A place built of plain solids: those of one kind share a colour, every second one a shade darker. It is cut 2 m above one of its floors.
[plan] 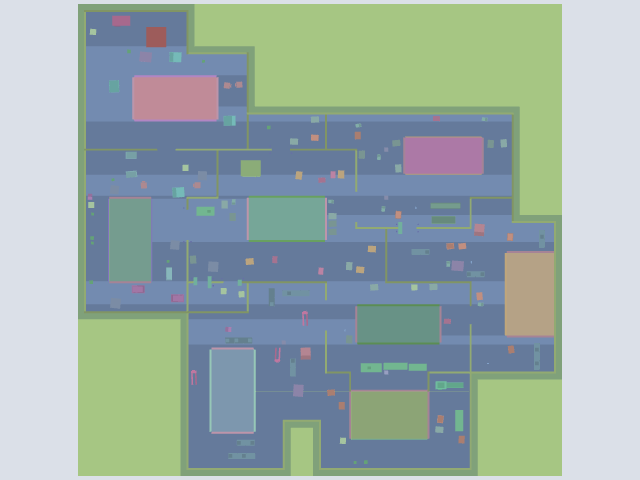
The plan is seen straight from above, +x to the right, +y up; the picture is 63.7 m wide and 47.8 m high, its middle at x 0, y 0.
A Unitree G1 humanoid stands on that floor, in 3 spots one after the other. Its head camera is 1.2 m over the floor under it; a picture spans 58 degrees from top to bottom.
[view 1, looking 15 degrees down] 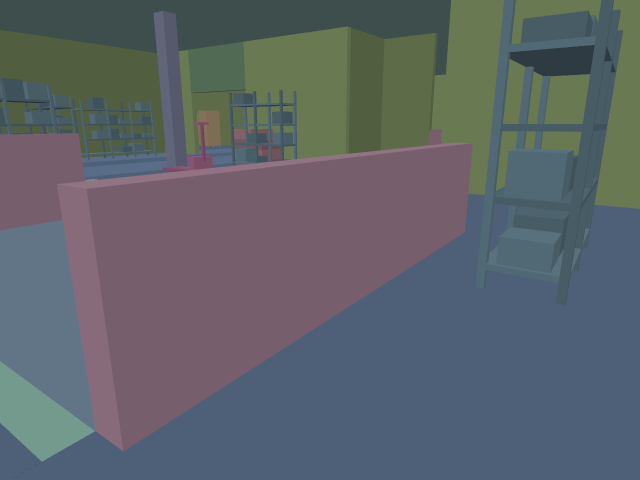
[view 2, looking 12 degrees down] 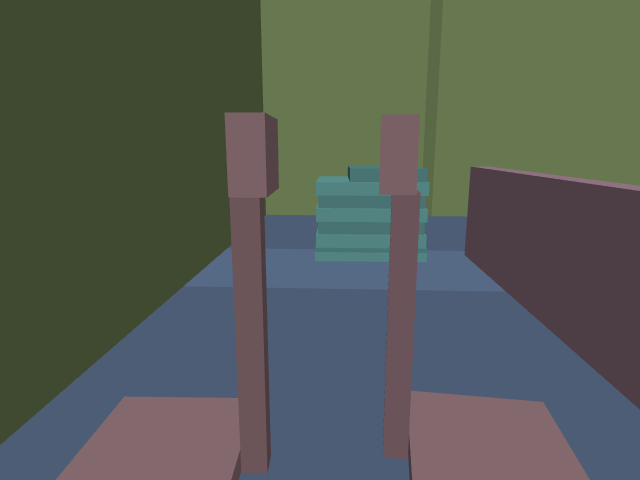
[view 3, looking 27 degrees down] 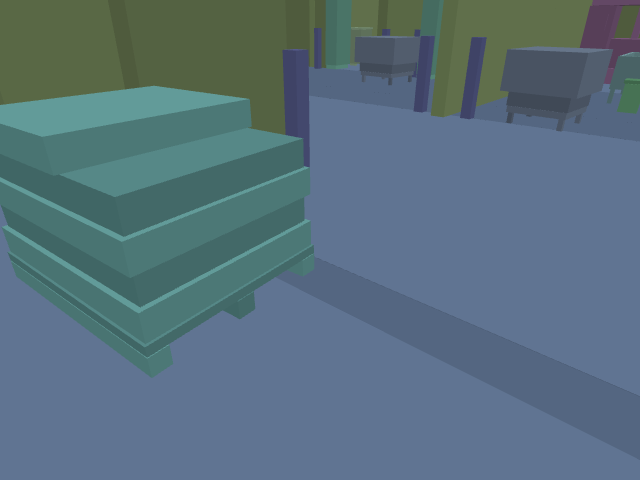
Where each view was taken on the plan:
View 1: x -11.50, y -20.70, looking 35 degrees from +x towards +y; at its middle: wall_low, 2.53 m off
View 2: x -8.70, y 16.90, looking -87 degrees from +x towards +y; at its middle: sacks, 4.64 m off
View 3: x -16.00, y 5.70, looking -49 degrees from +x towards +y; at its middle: floor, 2.65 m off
